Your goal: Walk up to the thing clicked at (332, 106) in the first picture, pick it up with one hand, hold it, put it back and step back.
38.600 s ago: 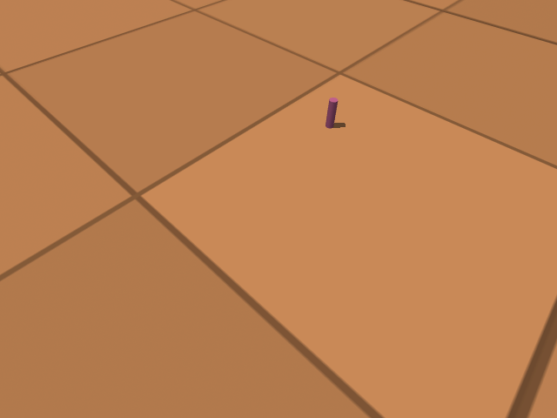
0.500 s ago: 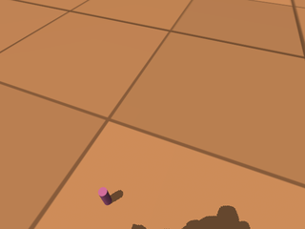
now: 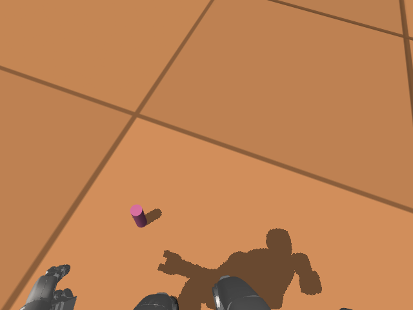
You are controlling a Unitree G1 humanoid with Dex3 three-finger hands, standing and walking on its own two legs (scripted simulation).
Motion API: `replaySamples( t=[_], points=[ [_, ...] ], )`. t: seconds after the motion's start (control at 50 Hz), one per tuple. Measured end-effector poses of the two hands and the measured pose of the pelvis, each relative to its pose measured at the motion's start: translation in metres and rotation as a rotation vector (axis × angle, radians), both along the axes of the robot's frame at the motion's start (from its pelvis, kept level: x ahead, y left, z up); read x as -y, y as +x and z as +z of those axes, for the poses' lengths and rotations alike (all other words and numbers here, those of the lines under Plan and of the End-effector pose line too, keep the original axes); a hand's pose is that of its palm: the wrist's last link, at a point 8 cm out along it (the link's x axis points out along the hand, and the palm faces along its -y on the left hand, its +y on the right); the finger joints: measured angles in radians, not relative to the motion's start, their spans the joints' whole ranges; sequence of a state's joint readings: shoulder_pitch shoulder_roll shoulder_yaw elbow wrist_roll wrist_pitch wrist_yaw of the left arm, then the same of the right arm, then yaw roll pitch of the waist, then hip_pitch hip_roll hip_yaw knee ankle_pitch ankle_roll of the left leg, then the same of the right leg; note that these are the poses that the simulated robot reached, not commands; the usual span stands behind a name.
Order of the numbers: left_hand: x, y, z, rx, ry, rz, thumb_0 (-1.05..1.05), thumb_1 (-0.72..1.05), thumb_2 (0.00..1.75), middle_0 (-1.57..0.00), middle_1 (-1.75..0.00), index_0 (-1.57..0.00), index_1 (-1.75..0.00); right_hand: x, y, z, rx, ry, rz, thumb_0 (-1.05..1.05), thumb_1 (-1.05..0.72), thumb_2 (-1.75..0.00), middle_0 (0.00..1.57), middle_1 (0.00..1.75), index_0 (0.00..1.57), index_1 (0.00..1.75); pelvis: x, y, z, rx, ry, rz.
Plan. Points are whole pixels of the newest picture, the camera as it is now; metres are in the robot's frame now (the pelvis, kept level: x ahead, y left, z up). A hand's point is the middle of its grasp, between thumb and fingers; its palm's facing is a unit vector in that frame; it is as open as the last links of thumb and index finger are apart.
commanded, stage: step back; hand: left
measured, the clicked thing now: (139, 216) +0.47 +0.24 -0.68
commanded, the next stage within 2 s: none
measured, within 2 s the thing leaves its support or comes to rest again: neither
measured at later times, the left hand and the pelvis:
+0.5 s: hand out of the picture -0.01 +0.23 -0.13, palm faces -0.03 -0.90 -0.43, open 7.4 cm; pelvis -0.12 -0.03 +0.00, yaw -1 degrees
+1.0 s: hand out of the picture -0.20 +0.26 -0.16, palm faces -0.02 -0.92 -0.38, open 7.4 cm; pelvis -0.28 -0.02 -0.01, yaw -2 degrees
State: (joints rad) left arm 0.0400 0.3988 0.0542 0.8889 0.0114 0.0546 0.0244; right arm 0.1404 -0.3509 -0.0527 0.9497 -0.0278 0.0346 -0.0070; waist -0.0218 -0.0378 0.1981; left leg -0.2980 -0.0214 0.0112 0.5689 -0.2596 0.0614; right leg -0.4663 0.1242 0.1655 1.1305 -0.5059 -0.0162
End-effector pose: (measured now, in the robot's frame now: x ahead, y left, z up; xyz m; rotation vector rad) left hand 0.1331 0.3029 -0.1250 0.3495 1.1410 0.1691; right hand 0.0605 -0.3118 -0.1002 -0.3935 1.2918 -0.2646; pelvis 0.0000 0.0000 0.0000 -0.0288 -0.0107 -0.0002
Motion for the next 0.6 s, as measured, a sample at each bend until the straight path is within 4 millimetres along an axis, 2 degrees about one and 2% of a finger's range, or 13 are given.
replaySamples(
  t=[0.14,0.28,0.4,0.5,0.6],
  points=[
    [0.005,-0.042,-0.002,-0.053,0.020,-0.027,0.01,0.91,0.90,-0.21,-0.30,-0.20,-0.30,0.001,-0.012,-0.008,0.103,0.021,-0.008,0.01,-0.90,-0.90,0.20,0.30,0.21,0.30,0.004,-0.029,-0.006,0.015,0.020,-0.043],
    [0.023,-0.089,0.006,-0.039,0.056,-0.030,0.01,0.91,0.90,-0.21,-0.30,-0.20,-0.30,0.024,-0.039,-0.030,0.152,0.063,-0.009,0.01,-0.90,-0.90,0.20,0.30,0.21,0.30,0.023,-0.069,-0.017,0.043,0.010,-0.061],
    [0.032,-0.135,0.029,-0.025,0.064,0.004,0.01,0.90,0.90,-0.21,-0.30,-0.20,-0.30,0.034,-0.072,-0.024,0.124,0.082,-0.016,0.01,-0.90,-0.90,0.20,0.30,0.20,0.30,0.032,-0.095,-0.003,0.036,0.064,-0.057],
    [0.030,-0.147,0.036,0.022,0.074,0.008,0.01,0.90,0.90,-0.21,-0.30,-0.20,-0.30,0.039,-0.111,-0.022,0.063,0.052,0.008,0.01,-0.91,-0.90,0.20,0.30,0.20,0.30,0.029,-0.121,-0.001,0.005,0.053,-0.019],
    [0.022,-0.159,0.028,0.099,0.057,0.013,0.01,0.90,0.90,-0.21,-0.30,-0.20,-0.30,0.033,-0.146,-0.023,-0.006,0.019,0.055,0.01,-0.91,-0.90,0.20,0.30,0.20,0.30,0.022,-0.153,-0.008,0.004,0.037,0.039]
  ],
)
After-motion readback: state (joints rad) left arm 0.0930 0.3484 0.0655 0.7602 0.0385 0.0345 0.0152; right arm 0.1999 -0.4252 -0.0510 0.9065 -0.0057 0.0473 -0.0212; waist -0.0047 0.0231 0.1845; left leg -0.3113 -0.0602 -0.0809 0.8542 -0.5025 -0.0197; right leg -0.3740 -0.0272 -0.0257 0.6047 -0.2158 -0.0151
